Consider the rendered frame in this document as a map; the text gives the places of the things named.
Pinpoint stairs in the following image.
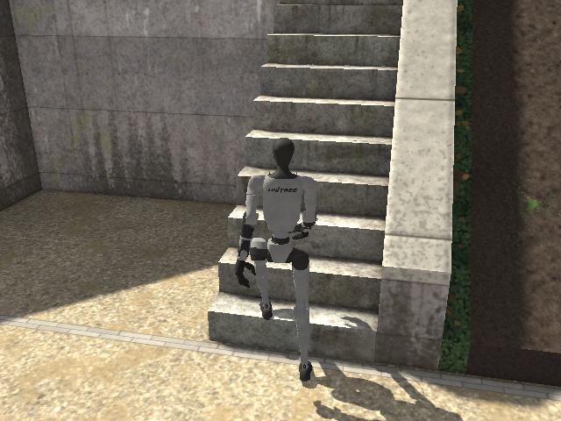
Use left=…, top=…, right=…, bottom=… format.
left=208, top=0, right=403, bottom=362

